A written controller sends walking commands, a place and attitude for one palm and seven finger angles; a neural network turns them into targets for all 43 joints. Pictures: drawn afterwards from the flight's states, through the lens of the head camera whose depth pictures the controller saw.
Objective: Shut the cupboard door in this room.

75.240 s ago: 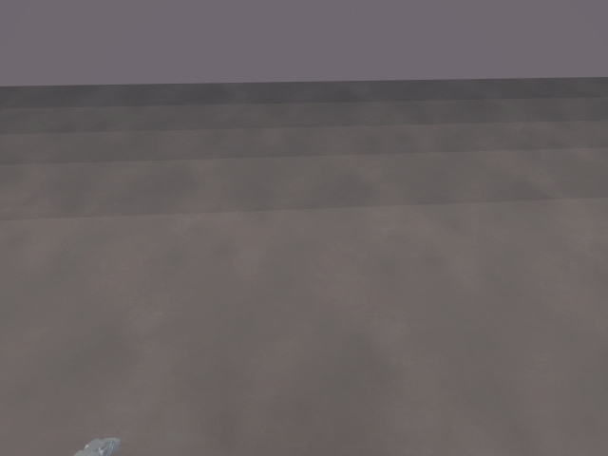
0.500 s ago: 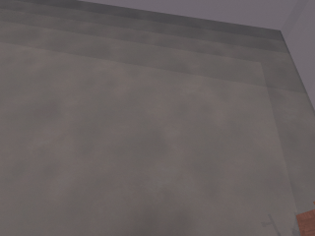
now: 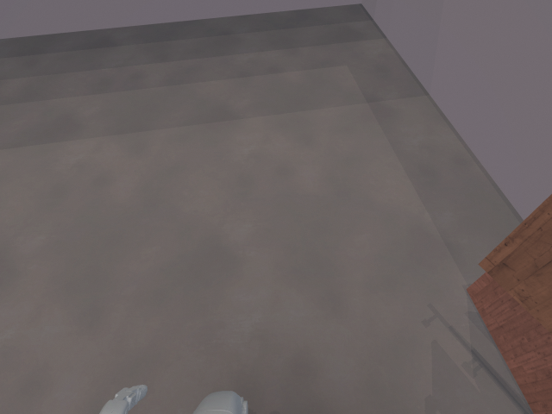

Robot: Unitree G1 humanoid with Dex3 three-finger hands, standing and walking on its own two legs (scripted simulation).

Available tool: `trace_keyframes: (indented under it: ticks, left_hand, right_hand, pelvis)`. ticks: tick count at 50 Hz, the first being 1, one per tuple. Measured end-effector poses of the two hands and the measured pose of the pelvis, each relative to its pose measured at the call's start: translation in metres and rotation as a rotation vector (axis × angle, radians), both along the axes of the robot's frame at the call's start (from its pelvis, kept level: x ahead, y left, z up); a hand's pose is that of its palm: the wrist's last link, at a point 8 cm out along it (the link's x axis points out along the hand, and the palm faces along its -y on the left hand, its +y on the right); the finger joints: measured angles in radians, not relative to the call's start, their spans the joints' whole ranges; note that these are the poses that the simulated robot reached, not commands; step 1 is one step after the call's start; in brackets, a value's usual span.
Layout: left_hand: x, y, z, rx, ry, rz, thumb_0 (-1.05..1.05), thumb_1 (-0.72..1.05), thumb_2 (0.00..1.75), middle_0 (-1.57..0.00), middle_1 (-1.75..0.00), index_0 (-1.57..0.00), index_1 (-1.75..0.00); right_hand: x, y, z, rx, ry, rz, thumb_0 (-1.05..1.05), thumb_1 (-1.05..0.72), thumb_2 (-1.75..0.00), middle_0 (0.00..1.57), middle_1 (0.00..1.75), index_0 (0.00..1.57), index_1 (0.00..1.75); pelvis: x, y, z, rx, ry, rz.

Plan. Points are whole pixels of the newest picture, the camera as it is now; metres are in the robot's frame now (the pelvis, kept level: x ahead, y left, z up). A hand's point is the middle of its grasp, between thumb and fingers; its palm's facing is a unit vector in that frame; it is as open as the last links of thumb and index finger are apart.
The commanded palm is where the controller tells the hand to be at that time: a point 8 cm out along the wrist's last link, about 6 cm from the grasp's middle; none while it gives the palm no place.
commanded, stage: turn to face it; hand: left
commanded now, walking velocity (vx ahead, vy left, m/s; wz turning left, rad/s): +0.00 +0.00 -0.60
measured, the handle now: out of the picture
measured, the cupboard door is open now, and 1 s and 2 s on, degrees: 20 20 20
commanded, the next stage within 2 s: take the last steps up to it in 1.60 s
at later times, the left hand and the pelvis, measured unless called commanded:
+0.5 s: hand (171, 380) +0.18 +0.19 -0.15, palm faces -0.30 -0.93 -0.22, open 7.4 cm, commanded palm none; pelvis +0.01 +0.03 +0.01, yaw -19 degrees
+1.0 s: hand (193, 356) +0.23 +0.17 -0.17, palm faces -0.54 -0.82 -0.20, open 7.4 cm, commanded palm none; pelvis +0.04 +0.04 +0.00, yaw -36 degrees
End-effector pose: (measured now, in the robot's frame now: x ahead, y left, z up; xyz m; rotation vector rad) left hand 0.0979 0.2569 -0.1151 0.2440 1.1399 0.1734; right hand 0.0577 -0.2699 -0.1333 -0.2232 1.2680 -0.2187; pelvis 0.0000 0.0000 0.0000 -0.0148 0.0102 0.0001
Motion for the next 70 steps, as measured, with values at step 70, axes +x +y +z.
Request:
trace_keyframes:
  ticks: [70]
  left_hand:
    - [0.189,-0.149,0.002,0.004,0.022,-0.864,0.00,0.90,0.90,-0.20,-0.30,-0.20,-0.30]
  right_hand:
    - [-0.198,0.075,-0.002,0.026,0.028,-0.869,0.00,-0.91,-0.90,0.20,0.30,0.20,0.30]
  pelvis:
    - [0.036,0.013,0.003,0.007,0.008,-0.854]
